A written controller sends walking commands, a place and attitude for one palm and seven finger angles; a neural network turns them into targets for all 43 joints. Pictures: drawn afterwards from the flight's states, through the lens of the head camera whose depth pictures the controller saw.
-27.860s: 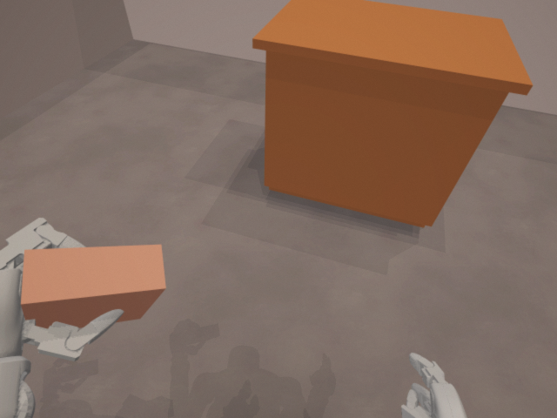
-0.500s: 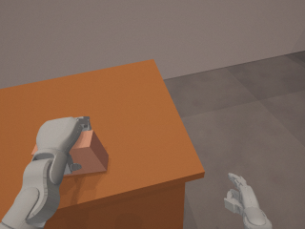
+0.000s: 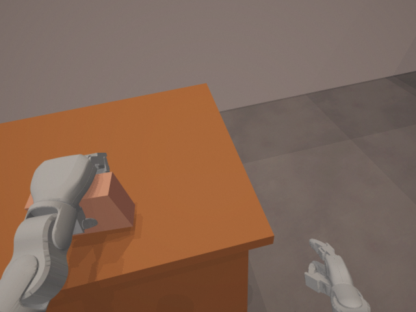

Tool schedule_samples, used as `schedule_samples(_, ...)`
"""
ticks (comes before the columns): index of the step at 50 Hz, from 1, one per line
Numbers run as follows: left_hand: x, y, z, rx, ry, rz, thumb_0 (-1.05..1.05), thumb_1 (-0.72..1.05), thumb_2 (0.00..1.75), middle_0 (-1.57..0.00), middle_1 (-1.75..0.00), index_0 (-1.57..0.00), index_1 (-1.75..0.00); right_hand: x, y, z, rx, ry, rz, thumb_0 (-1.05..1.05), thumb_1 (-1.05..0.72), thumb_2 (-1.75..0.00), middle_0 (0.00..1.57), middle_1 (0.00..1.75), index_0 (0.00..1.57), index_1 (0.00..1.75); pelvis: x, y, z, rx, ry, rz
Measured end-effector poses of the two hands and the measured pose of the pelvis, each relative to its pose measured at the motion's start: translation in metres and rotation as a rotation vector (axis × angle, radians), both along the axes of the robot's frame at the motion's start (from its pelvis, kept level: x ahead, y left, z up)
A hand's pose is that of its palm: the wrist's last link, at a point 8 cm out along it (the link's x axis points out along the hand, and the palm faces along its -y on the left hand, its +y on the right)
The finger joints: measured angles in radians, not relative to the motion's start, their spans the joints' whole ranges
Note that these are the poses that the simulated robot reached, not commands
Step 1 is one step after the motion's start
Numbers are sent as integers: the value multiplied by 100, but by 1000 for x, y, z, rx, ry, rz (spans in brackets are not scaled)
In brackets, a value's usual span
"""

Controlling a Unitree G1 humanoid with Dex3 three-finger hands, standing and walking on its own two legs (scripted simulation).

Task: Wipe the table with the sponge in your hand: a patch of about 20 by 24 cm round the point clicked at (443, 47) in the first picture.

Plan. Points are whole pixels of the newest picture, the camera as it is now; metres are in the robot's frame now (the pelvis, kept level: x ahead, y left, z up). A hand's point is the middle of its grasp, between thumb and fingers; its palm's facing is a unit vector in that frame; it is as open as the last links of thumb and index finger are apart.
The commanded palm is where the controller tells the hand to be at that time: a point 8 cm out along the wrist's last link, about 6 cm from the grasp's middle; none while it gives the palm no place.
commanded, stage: move the sponge above the wiping area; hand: left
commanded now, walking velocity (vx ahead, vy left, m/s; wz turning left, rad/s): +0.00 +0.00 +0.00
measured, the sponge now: (91, 211) +0.24 +0.28 +0.10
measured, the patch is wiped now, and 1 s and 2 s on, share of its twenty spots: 0.00 0.00 0.00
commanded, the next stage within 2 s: lower the sponge onto the table in 1.36 s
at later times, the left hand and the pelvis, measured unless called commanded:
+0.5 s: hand (77, 175) +0.25 +0.27 +0.18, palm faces +0.22 -0.03 -0.97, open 9.4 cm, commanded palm +0.20 +0.27 +0.24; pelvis -0.01 +0.00 +0.00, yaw -1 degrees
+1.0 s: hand (71, 164) +0.26 +0.28 +0.20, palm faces +0.29 -0.05 -0.96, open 9.4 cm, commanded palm +0.20 +0.27 +0.23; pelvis -0.01 +0.01 +0.00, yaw +0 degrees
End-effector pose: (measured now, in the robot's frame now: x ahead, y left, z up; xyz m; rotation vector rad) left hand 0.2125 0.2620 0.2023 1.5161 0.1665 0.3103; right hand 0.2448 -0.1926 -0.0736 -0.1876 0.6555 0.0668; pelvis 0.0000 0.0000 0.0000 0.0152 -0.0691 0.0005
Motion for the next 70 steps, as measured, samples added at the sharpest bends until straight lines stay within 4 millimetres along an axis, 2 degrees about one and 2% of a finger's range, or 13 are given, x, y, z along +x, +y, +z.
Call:
schedule_samples(7, 1, 27, 35, -30, -114, 131, 0, -47, 104, -82, -142, -83, -142, -2, 0, 0, 36, -12, -20, 1, -91, -90, 20, 30, 20, 30, -3, -2, 1, -2, 1, 7)
schedule_samples(18, 8, -11, -18, -53, 107, -40, 0, -47, 104, -82, -142, -83, -142, -9, -3, 1, 2, -31, -26, 1, -91, -90, 20, 30, 20, 30, -8, 0, -1, 2, 6, 5)
schedule_samples(22, 9, -9, 5, -1, -16, -81, 0, -47, 104, -83, -142, -83, -141, -13, -3, 0, 2, -21, -27, 1, -91, -90, 20, 30, 20, 30, -7, -1, 0, 0, -4, -4)
schedule_samples(29, 1, 24, 46, -28, -177, 86, 0, -47, 104, -82, -142, -83, -142, -13, 0, -3, 45, -5, -37, 1, -91, -90, 20, 30, 20, 30, -5, 2, 0, -3, 6, -9)
schedule_samples(34, -8, 28, 13, -109, -37, 140, 0, -47, 104, -82, -143, -82, -143, -10, -1, -1, 46, -19, -43, 1, -91, -90, 20, 30, 20, 30, -6, 5, 0, -4, 20, 1)
schedule_samples(39, -10, 6, -25, -104, 105, 36, 0, -47, 104, -82, -143, -83, -142, -6, 1, 1, -9, -31, -22, 1, -91, -90, 20, 30, 20, 30, -7, 7, -1, -4, 8, 12)
schedule_samples(45, 0, -9, 11, 6, -62, -94, 0, -48, 104, -83, -142, -84, -142, -2, 14, 4, 2, -44, 3, 1, -91, -90, 20, 30, 20, 30, -7, 8, 1, -5, -11, 11)
schedule_samples(49, 10, 7, 42, -13, -180, -17, 0, -48, 104, -83, -142, -84, -142, -1, 23, 6, 49, -36, 6, 1, -91, -90, 20, 30, 20, 30, -6, 7, 2, -4, -4, 0)
schedule_samples(52, 11, 19, 49, -50, -193, 59, 0, -47, 104, -83, -142, -83, -142, -1, 25, 8, 78, -35, 3, 1, -91, -90, 20, 30, 20, 30, -5, 7, 2, -4, 10, -4)
schedule_samples(56, 2, 18, 25, -122, -99, 98, 0, -47, 104, -82, -143, -83, -143, -1, 20, 7, 90, -36, -6, 1, -91, -90, 20, 30, 20, 30, -4, 9, 1, -5, 25, -5)
schedule_samples(62, -16, -12, -20, -152, 61, -10, 0, -47, 104, -83, -143, -83, -143, -1, 9, 4, 17, -24, 3, 1, -91, -90, 20, 30, 20, 30, -4, 10, 0, -3, 9, 8)
schedule_samples(66, -10, -19, -6, -41, -6, -79, 0, -47, 104, -84, -142, -84, -142, -2, 9, 3, -11, -20, 14, 1, -91, -90, 20, 30, 20, 30, -6, 6, 0, -4, -13, 12)
schedule_samples(70, 8, -5, 23, 6, -112, -28, 0, -48, 104, -84, -142, -84, -142, -5, 12, 3, 22, -15, 6, 1, -91, -90, 20, 30, 20, 30, -8, 1, 1, -3, -15, 6)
